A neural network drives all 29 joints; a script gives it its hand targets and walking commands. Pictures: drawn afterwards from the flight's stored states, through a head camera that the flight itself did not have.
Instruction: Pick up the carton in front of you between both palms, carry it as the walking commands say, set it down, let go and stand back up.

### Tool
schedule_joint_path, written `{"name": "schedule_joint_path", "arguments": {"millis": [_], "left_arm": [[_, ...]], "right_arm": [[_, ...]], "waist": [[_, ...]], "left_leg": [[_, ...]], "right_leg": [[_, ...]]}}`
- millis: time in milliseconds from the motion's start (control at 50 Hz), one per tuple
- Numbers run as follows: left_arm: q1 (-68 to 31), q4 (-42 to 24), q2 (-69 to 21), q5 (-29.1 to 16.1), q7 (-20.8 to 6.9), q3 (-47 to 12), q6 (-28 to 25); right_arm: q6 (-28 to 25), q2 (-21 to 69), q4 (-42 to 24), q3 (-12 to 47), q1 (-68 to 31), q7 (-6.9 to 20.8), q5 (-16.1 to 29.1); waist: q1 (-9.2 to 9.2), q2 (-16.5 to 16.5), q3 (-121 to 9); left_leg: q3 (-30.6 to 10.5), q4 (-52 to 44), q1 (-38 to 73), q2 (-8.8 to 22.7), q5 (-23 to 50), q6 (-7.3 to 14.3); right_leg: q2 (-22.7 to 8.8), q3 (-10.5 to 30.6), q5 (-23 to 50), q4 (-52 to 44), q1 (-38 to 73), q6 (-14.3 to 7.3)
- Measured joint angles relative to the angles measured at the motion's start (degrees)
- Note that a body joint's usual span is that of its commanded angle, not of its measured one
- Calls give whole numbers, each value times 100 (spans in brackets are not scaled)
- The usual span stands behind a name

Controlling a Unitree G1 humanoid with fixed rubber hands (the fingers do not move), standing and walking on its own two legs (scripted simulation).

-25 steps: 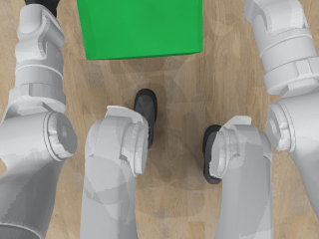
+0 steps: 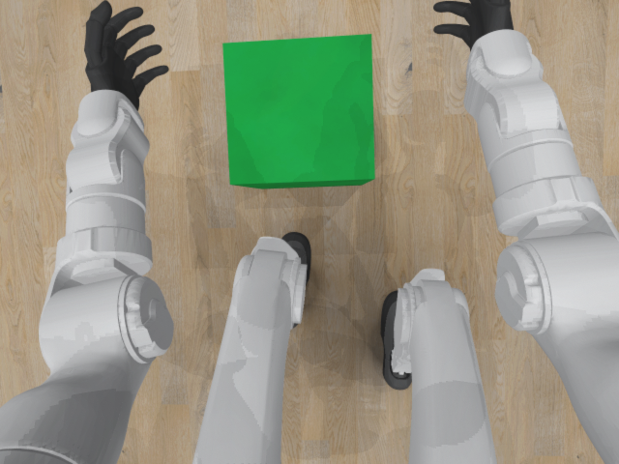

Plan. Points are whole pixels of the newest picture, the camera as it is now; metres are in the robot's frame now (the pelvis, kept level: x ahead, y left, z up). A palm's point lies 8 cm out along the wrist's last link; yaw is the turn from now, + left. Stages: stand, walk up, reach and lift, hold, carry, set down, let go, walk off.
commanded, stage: set down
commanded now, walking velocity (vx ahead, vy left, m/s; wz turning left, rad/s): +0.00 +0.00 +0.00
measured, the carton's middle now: (305, 127) +0.49 +0.13 -0.38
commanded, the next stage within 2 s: let go in 0.38 s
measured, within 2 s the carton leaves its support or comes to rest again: neither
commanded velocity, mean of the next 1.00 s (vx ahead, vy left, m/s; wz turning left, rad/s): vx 0.00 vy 0.00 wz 0.00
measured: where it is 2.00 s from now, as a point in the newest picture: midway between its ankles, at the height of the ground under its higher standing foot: (343, 326)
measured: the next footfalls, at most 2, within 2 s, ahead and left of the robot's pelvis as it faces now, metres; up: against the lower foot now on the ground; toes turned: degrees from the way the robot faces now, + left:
none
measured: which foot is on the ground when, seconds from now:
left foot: down 0.00-1.00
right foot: down 0.00-1.00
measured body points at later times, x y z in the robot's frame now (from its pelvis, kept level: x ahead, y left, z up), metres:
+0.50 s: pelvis +0.03 +0.01 +0.13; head +0.31 +0.05 +0.48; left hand +0.45 +0.32 +0.03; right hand +0.56 -0.07 +0.03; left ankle +0.15 +0.12 -0.47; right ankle +0.06 -0.12 -0.47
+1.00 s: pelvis +0.09 +0.03 +0.24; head +0.25 +0.05 +0.67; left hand +0.31 +0.29 +0.15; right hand +0.40 -0.14 +0.14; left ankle +0.14 +0.12 -0.47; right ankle +0.06 -0.12 -0.47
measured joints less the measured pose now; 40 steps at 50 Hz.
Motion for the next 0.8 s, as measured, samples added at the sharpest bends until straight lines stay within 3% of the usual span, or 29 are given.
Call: {"name": "schedule_joint_path", "arguments": {"millis": [120,400,500,680,800], "left_arm": [[333,-311,-1,-23,-122,-21,161],[785,-198,-232,344,-238,25,-43],[1090,-229,-278,517,-350,-29,-151],[2791,-901,-333,810,-708,-633,-279],[3992,-1270,-234,639,-795,-1156,-464]], "right_arm": [[136,90,-308,-54,333,33,-75],[-115,207,-30,-348,817,284,-243],[-212,344,-107,-440,1143,250,-423],[-392,973,-1226,-472,3213,-89,-729],[-651,1041,-1556,-331,4425,-20,-687]], "waist": [[-30,-17,-193],[-93,-46,-526],[-139,6,-523],[-261,125,-326],[-316,198,-172]], "left_leg": [[-6,-630,536,-43,67,-12],[-31,-2341,2027,-69,445,7],[-17,-2923,2573,-64,602,46],[54,-4044,4187,-79,767,148],[129,-4684,5420,-156,807,204]], "right_leg": [[-59,2,121,-667,520,-32],[-131,15,672,-2512,1970,-46],[-146,42,893,-3155,2511,-17],[-211,134,1227,-4491,4171,48],[-321,208,1345,-5235,5431,74]]}}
